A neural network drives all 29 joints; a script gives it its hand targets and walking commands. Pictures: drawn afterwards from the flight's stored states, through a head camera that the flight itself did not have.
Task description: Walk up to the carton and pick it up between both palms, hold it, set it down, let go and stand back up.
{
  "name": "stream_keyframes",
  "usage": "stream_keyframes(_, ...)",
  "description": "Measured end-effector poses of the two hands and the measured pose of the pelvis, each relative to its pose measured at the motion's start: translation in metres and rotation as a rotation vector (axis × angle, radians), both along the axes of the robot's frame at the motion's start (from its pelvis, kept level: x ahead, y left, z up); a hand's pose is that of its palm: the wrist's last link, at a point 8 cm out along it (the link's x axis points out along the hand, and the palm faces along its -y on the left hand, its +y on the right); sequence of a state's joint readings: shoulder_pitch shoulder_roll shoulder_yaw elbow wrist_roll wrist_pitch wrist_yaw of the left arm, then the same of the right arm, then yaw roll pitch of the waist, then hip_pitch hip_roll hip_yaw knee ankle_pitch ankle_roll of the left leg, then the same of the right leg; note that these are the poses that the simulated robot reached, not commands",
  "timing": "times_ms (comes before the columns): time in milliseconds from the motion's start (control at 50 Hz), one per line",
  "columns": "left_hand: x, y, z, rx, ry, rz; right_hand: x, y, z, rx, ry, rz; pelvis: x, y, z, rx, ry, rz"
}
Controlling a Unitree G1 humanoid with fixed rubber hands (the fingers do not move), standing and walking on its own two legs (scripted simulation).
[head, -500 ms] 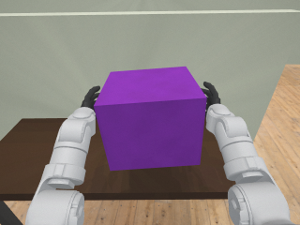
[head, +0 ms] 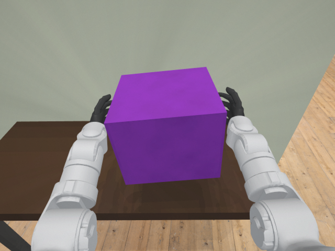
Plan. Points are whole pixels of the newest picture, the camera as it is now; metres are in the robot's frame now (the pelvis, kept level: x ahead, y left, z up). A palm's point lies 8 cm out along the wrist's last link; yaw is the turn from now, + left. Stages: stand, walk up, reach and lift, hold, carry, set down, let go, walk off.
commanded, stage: set down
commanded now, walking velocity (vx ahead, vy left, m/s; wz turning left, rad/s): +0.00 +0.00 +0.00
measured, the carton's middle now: (167, 123) +0.44 +0.01 +0.14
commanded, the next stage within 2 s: none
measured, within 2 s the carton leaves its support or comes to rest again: neither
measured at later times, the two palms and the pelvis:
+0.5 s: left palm (98, 129) +0.41 +0.18 +0.14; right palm (231, 122) +0.40 -0.15 +0.17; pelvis +0.01 +0.01 +0.00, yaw +0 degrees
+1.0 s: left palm (106, 130) +0.43 +0.17 +0.12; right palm (230, 127) +0.41 -0.16 +0.14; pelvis +0.03 +0.01 +0.00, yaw +0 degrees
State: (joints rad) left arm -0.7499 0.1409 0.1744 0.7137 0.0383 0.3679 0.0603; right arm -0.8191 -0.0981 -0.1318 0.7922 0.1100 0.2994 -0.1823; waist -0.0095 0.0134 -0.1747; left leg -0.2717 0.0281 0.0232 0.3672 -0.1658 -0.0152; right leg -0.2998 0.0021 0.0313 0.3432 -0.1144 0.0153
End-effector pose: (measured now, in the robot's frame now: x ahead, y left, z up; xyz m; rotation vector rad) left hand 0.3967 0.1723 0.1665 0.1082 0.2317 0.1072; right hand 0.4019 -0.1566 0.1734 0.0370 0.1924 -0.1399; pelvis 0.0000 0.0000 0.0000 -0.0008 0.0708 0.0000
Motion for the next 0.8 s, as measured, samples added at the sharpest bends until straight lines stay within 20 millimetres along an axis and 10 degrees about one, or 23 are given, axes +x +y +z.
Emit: stream_keyframes(800, 0.025, -0.004, -0.043, -0.068, 0.026, -0.075, 0.0, -0.003, -0.028, -0.029, 0.015, -0.084, 0.018, 0.008, 0.002, -0.01, -0.028, 0.001)
